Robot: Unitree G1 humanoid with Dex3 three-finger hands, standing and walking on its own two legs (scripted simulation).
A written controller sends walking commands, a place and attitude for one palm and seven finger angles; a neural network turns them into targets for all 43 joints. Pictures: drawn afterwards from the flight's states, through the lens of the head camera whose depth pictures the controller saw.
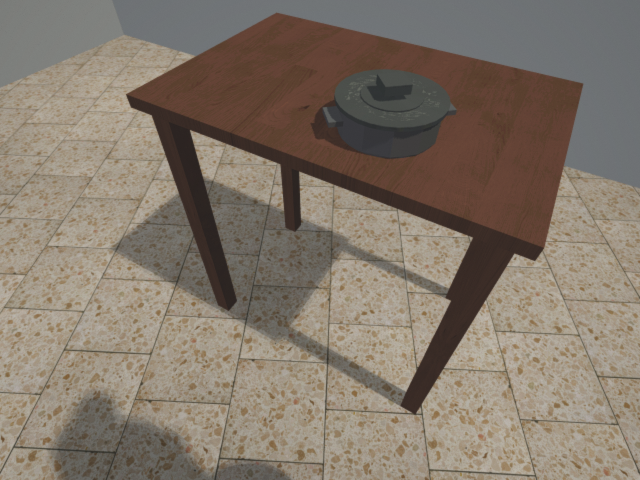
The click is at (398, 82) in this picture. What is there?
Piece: lid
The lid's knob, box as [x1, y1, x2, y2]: [376, 72, 412, 96]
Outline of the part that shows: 377,74 376,83 384,96 410,93 412,84 403,72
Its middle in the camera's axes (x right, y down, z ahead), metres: +0.13 -0.27 +0.67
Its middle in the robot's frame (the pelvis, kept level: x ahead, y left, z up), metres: +0.71 -0.09 +0.15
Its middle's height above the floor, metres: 0.93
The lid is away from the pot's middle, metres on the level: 0.00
